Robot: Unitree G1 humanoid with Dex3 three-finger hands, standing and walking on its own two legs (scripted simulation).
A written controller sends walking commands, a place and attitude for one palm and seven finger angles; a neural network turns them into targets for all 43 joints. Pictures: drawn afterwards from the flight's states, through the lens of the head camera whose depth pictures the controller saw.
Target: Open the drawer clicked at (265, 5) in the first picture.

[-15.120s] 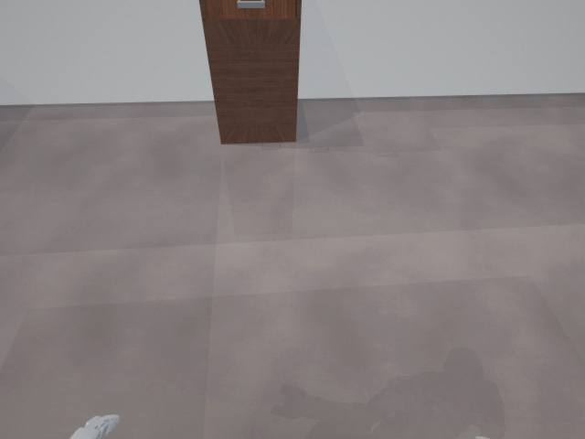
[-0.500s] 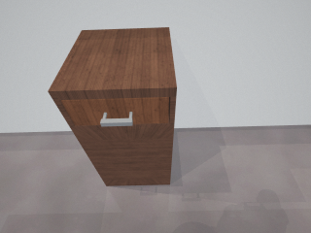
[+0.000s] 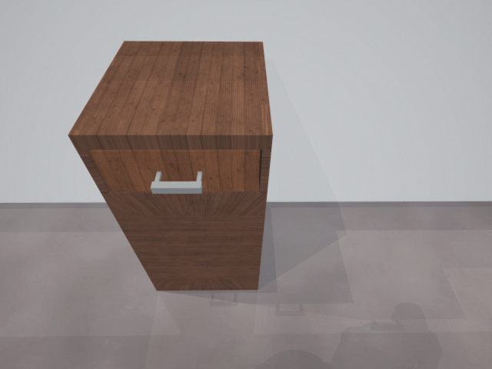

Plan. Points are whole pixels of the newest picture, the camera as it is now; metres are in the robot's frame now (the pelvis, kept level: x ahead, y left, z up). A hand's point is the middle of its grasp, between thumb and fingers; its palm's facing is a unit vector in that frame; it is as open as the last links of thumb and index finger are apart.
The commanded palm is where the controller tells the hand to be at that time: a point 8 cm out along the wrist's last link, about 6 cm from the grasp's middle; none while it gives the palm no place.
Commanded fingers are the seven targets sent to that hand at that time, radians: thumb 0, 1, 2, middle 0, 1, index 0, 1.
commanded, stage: look again from close up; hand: left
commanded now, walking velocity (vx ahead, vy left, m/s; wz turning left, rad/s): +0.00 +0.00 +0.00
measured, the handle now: (178, 181) +0.51 +0.19 -0.04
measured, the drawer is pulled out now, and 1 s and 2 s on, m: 0.00 0.00 0.00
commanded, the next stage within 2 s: raise the hand with hooked fingers in 0.42 s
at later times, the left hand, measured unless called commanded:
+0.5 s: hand out of the picture +0.00 +0.21 -0.18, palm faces +0.03 -0.99 -0.16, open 7.4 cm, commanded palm none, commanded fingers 0.00 0.90 0.90 -0.20 -0.30 -0.20 -0.30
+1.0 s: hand out of the picture +0.13 +0.23 -0.09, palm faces -0.10 -0.20 -0.98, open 8.9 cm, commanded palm +0.14 +0.25 -0.01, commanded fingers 0.00 0.32 0.65 -0.24 -0.68 -0.24 -0.68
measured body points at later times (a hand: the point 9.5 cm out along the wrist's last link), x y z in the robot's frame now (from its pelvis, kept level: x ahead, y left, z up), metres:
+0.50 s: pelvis +0.00 +0.04 +0.00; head -0.01 +0.06 +0.45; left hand +0.00 +0.26 -0.17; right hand +0.02 -0.19 -0.15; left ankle +0.03 +0.12 -0.74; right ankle -0.03 -0.09 -0.74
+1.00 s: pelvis -0.02 +0.02 -0.05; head -0.01 +0.02 +0.40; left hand +0.13 +0.24 -0.04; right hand +0.22 -0.20 -0.11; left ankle +0.03 +0.12 -0.74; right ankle -0.01 -0.06 -0.74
